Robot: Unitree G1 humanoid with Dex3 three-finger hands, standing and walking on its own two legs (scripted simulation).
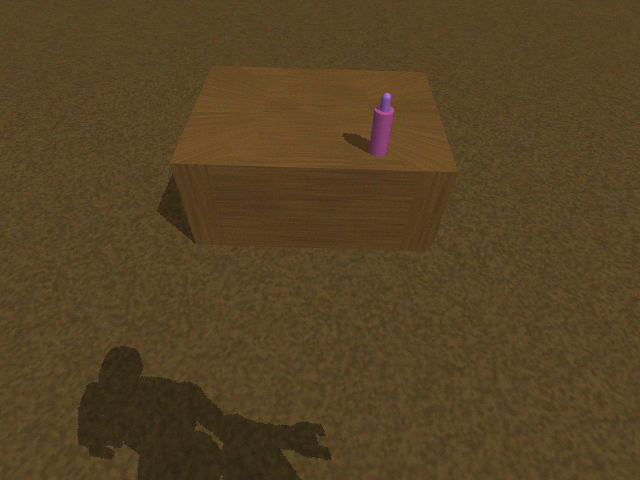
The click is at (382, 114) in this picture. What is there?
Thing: necked bottle
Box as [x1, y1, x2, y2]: [369, 93, 393, 156]
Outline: 389,93 384,93 382,95 381,104 376,106 374,110 369,152 377,156 385,154 393,114 393,108 389,105
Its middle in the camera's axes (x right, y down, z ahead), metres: +0.21 -0.39 +1.31
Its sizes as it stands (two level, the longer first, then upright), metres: 0.064 0.064 0.220
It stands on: a support 0.42 m high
